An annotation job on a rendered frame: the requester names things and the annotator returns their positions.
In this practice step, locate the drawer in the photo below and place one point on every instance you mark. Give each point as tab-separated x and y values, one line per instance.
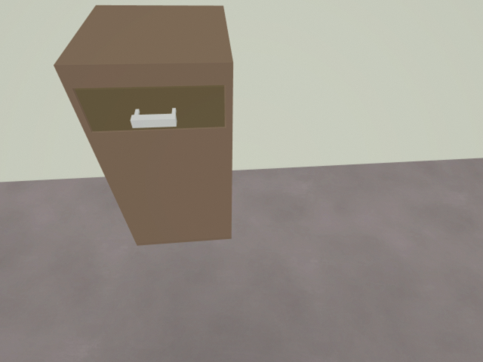
110	108

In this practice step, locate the handle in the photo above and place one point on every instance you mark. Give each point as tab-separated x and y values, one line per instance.
155	120

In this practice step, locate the cabinet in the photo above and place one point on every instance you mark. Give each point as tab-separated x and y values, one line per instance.
171	185

